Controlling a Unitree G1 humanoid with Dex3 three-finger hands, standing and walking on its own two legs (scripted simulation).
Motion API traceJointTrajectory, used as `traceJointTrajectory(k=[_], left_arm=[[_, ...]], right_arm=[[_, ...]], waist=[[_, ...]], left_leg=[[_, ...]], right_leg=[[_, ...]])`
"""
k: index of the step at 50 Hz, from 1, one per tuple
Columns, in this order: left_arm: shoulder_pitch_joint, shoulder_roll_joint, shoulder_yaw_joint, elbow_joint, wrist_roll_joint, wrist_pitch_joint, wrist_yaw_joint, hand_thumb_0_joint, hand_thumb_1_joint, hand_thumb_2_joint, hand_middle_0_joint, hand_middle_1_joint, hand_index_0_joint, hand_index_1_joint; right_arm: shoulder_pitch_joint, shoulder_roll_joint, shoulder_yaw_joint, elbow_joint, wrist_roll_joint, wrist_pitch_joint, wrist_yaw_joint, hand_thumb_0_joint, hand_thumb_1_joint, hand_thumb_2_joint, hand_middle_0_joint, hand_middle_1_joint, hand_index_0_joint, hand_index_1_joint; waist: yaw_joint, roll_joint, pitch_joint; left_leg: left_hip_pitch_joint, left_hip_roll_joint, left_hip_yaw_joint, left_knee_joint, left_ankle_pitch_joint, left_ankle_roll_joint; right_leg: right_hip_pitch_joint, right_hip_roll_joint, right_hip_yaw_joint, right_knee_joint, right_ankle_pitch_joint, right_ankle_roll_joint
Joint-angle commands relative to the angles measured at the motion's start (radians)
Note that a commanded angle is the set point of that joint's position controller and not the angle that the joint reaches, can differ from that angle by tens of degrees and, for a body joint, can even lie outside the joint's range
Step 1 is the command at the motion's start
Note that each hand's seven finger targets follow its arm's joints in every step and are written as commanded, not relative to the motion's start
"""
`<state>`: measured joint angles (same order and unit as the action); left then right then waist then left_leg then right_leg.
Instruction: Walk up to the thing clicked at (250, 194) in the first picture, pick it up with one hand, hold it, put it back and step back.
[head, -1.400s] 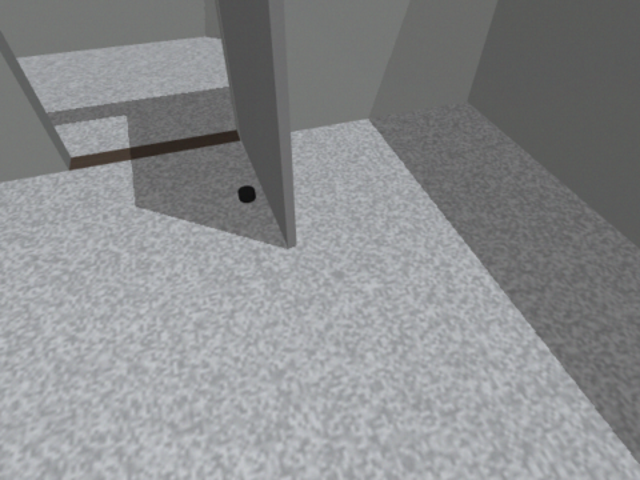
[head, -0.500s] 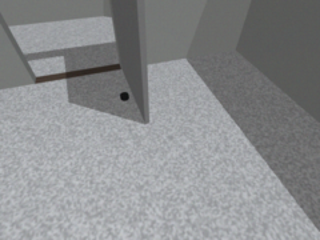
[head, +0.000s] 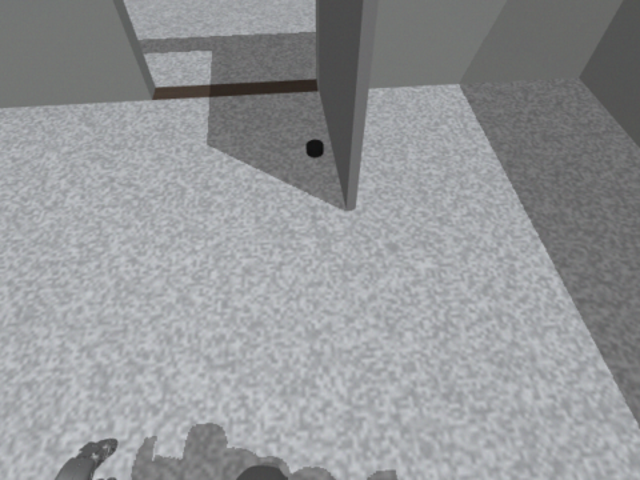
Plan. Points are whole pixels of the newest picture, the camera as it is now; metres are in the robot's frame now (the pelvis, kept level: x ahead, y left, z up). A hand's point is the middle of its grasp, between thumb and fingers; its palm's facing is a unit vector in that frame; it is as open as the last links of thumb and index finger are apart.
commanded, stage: walk up
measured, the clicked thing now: (314, 148) +1.53 +0.01 -0.75
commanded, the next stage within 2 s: stand in 1.74 s
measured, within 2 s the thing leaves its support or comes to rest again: neither
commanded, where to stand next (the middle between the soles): +0.05 +0.03 m, yaw +34 degrees
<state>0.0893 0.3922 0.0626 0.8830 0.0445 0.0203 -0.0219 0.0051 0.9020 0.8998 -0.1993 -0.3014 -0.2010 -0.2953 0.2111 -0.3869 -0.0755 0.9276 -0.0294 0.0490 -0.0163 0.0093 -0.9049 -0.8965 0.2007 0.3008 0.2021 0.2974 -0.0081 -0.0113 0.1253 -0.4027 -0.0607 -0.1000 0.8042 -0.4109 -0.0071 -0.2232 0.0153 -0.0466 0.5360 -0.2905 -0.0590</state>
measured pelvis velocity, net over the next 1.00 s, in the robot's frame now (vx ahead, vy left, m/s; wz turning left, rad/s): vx -0.01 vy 0.00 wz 0.56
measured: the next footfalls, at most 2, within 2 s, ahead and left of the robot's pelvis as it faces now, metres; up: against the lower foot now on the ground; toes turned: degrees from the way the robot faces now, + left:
left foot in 0.32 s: +0.04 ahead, +0.14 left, +0.00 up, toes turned +15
right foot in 0.64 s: +0.12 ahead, -0.09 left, +0.00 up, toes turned +32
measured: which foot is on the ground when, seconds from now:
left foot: up 0.00-0.30, down 0.32-0.66, up 0.68-0.94, down 0.96-1.00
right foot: down 0.00-0.34, up 0.36-0.62, down 0.64-1.00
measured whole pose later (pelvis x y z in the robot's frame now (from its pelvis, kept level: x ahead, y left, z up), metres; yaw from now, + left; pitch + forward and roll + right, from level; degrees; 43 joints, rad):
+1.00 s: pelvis -0.01 +0.00 -0.02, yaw +32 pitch -3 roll +1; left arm 0.28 0.45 0.06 0.78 0.03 -0.01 -0.01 0.01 0.90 0.90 -0.20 -0.30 -0.20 -0.30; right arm 0.24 -0.41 -0.07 0.82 -0.03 0.01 0.03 0.01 -0.91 -0.90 0.20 0.30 0.20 0.30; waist 0.04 -0.04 0.13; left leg -0.34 -0.04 0.00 0.69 -0.30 0.01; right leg -0.31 -0.18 -0.09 0.80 -0.43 0.01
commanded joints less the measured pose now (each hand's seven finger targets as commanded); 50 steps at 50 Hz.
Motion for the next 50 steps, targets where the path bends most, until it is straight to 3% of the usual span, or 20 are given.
traceJointTrajectory(k=[1,7,14,15,16,17,18,22,28,31,32,33,34,36,38,42,47,48,49,50], left_arm=[[-0.059,0.188,0.053,-0.15,-0.009,-0.021,0.014,0.0,0.9,0.9,-0.2,-0.3,-0.2,-0.3],[0.136,0.242,0.088,-0.158,0.001,-0.024,0.007,0.0,0.9,0.9,-0.2,-0.3,-0.2,-0.3],[0.094,0.257,0.082,-0.213,-0.014,-0.003,-0.011,0.0,0.9,0.9,-0.2,-0.3,-0.2,-0.3],[0.102,0.218,0.066,-0.22,-0.016,0.0,-0.012,0.0,0.9,0.9,-0.2,-0.3,-0.2,-0.3],[0.136,0.157,0.049,-0.228,-0.028,0.002,-0.013,0.0,0.9,0.9,-0.2,-0.3,-0.2,-0.3],[0.148,0.144,0.048,-0.24,-0.025,0.009,-0.01,0.0,0.9,0.9,-0.2,-0.3,-0.2,-0.3],[0.115,0.229,0.067,-0.224,-0.025,0.01,-0.001,0.0,0.9,0.9,-0.2,-0.3,-0.2,-0.3],[0.217,0.221,0.067,-0.147,-0.03,0.005,-0.005,0.0,0.9,0.9,-0.2,-0.3,-0.2,-0.3],[0.221,0.201,0.065,-0.152,-0.036,-0.029,0.02,0.0,0.9,0.9,-0.2,-0.3,-0.2,-0.3],[0.303,0.191,0.067,-0.121,-0.03,-0.053,0.039,0.0,0.9,0.9,-0.2,-0.3,-0.2,-0.3],[0.314,0.247,0.079,-0.127,-0.012,-0.064,0.045,0.0,0.9,0.9,-0.2,-0.3,-0.2,-0.3],[0.281,0.372,0.105,-0.15,0.004,-0.073,0.047,0.0,0.9,0.9,-0.2,-0.3,-0.2,-0.3],[0.177,0.426,0.111,-0.174,0.003,-0.07,0.045,0.0,0.9,0.9,-0.2,-0.3,-0.2,-0.3],[0.133,0.301,0.081,-0.182,-0.019,-0.075,0.046,0.0,0.9,0.9,-0.2,-0.3,-0.2,-0.3],[0.151,0.289,0.077,-0.157,-0.008,-0.081,0.05,0.0,0.9,0.9,-0.2,-0.3,-0.2,-0.3],[0.239,0.305,0.085,-0.166,0.003,-0.08,0.037,0.0,0.9,0.9,-0.2,-0.3,-0.2,-0.3],[0.184,0.26,0.057,-0.19,-0.026,-0.051,0.026,0.0,0.9,0.9,-0.2,-0.3,-0.2,-0.3],[0.207,0.201,0.037,-0.183,-0.028,-0.044,0.025,0.0,0.9,0.9,-0.2,-0.3,-0.2,-0.3],[0.203,0.119,0.013,-0.206,-0.042,-0.037,0.02,0.0,0.9,0.9,-0.2,-0.3,-0.2,-0.3],[0.168,0.221,0.041,-0.182,-0.043,-0.025,0.04,0.0,0.9,0.9,-0.2,-0.3,-0.2,-0.3]], right_arm=[[0.036,-0.205,-0.057,-0.157,-0.01,-0.025,0.009,0.0,-0.9,-0.9,0.2,0.3,0.2,0.3],[-0.014,-0.19,-0.047,-0.209,-0.001,-0.034,0.033,0.0,-0.9,-0.9,0.2,0.3,0.2,0.3],[0.125,-0.184,-0.056,-0.186,0.009,-0.068,0.016,0.0,-0.9,-0.9,0.2,0.3,0.2,0.3],[0.175,-0.212,-0.068,-0.173,0.002,-0.08,0.008,0.0,-0.9,-0.9,0.2,0.3,0.2,0.3],[0.183,-0.303,-0.09,-0.195,-0.011,-0.089,-0.004,0.0,-0.9,-0.9,0.2,0.3,0.2,0.3],[0.137,-0.39,-0.097,-0.243,-0.011,-0.095,-0.011,0.0,-0.9,-0.9,0.2,0.3,0.2,0.3],[0.114,-0.391,-0.103,-0.237,0.015,-0.094,-0.013,0.0,-0.9,-0.9,0.2,0.3,0.2,0.3],[0.027,-0.281,-0.056,-0.267,0.015,-0.095,-0.022,0.0,-0.9,-0.9,0.2,0.3,0.2,0.3],[0.053,-0.285,-0.061,-0.29,-0.006,-0.063,-0.001,0.0,-0.9,-0.9,0.2,0.3,0.2,0.3],[-0.009,-0.252,-0.051,-0.318,0.01,-0.038,0.007,0.0,-0.9,-0.9,0.2,0.3,0.2,0.3],[-0.011,-0.187,-0.033,-0.328,0.022,-0.034,0.006,0.0,-0.9,-0.9,0.2,0.3,0.2,0.3],[-0.022,-0.143,-0.025,-0.347,0.023,-0.032,0.005,0.0,-0.9,-0.9,0.2,0.3,0.2,0.3],[0.006,-0.204,-0.045,-0.325,0.01,-0.025,-0.014,0.0,-0.9,-0.9,0.2,0.3,0.2,0.3],[0.044,-0.263,-0.066,-0.26,0.018,-0.023,0.002,0.0,-0.9,-0.9,0.2,0.3,0.2,0.3],[0.062,-0.227,-0.059,-0.24,0.015,-0.031,0.022,0.0,-0.9,-0.9,0.2,0.3,0.2,0.3],[-0.01,-0.197,-0.048,-0.246,0.006,-0.04,0.042,0.0,-0.9,-0.9,0.2,0.3,0.2,0.3],[0.106,-0.188,-0.05,-0.158,0.01,-0.076,0.028,0.0,-0.9,-0.9,0.2,0.3,0.2,0.3],[0.135,-0.224,-0.062,-0.148,0.0,-0.086,0.018,0.0,-0.9,-0.9,0.2,0.3,0.2,0.3],[0.117,-0.305,-0.071,-0.177,-0.013,-0.096,0.01,0.0,-0.9,-0.9,0.2,0.3,0.2,0.3],[0.098,-0.379,-0.078,-0.185,0.007,-0.095,0.007,0.0,-0.9,-0.9,0.2,0.3,0.2,0.3]], waist=[[-0.003,-0.07,-0.091],[0.086,-0.155,-0.091],[0.002,-0.109,-0.139],[-0.026,-0.035,-0.173],[-0.033,0.213,-0.184],[-0.003,0.256,-0.168],[-0.014,0.191,-0.135],[0.031,0.193,-0.109],[0.002,0.223,-0.161],[0.065,0.158,-0.177],[0.082,0.006,-0.163],[0.081,-0.24,-0.104],[0.041,-0.277,-0.088],[0.015,-0.045,-0.026],[0.02,-0.147,-0.042],[0.078,-0.22,-0.076],[0.008,-0.106,-0.172],[-0.013,0.019,-0.205],[0.001,0.27,-0.192],[-0.028,0.211,-0.179]], left_leg=[[-0.131,0.071,0.023,0.305,0.01,-0.011],[-0.171,0.097,0.096,0.114,-0.025,-0.005],[0.211,0.026,0.207,-0.242,0.163,0.041],[0.348,0.037,0.127,-0.305,0.142,0.074],[0.431,0.227,-0.213,-0.452,0.134,0.157],[0.332,0.443,-0.573,-0.48,0.244,0.288],[0.231,0.457,-0.579,-0.507,0.194,0.348],[0.114,0.245,-0.202,-0.399,0.294,0.215],[0.111,0.215,-0.224,-0.277,0.507,0.234],[0.02,0.146,-0.186,-0.128,0.479,0.167],[-0.07,0.072,-0.144,0.013,0.329,0.108],[-0.286,-0.099,-0.029,0.191,-0.088,0.04],[-0.249,-0.006,-0.066,0.39,-0.257,0.025],[-0.215,0.026,-0.084,0.426,-0.11,0.009],[-0.194,0.039,-0.025,0.345,-0.025,0.002],[-0.158,0.048,0.06,0.105,-0.069,-0.005],[0.237,-0.016,0.16,-0.299,0.169,0.025],[0.334,0.049,0.029,-0.349,0.167,0.062],[0.36,0.307,-0.412,-0.44,0.208,0.153],[0.17,0.404,-0.533,-0.47,0.11,0.287]], right_leg=[[0.099,-0.291,0.188,-0.182,0.418,-0.121],[0.212,-0.321,0.128,-0.16,0.313,-0.157],[-0.011,-0.295,-0.028,0.05,0.277,-0.091],[-0.115,-0.27,-0.053,0.202,0.195,-0.05],[-0.284,-0.142,-0.122,0.449,-0.013,0.022],[-0.383,-0.049,-0.009,0.527,-0.351,0.063],[-0.325,-0.099,0.097,0.606,-0.358,0.056],[-0.228,-0.104,0.06,0.49,-0.193,0.05],[-0.133,-0.041,0.008,0.288,-0.208,0.058],[0.047,-0.003,-0.014,-0.006,-0.017,0.03],[0.09,-0.134,0.176,-0.143,-0.066,-0.009],[0.102,-0.41,0.549,-0.261,-0.047,-0.109],[-0.022,-0.577,0.716,-0.298,0.023,-0.269],[-0.038,-0.428,0.4,-0.214,0.067,-0.203],[0.004,-0.318,0.222,-0.163,0.102,-0.143],[0.113,-0.317,0.146,-0.115,0.21,-0.161],[-0.056,-0.257,0.012,0.152,0.21,-0.086],[-0.151,-0.222,-0.027,0.305,0.087,-0.033],[-0.352,-0.094,-0.042,0.454,-0.246,0.043],[-0.262,-0.108,0.086,0.48,-0.391,0.036]])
